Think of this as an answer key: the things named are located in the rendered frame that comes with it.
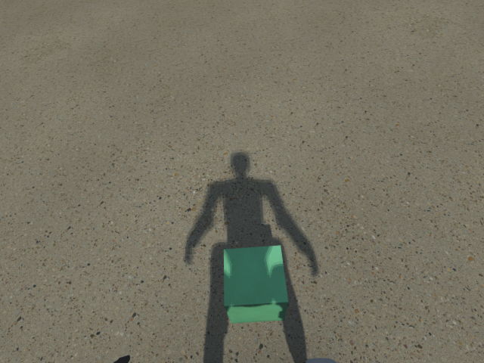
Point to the carton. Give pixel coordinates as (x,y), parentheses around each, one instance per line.
(254,284)

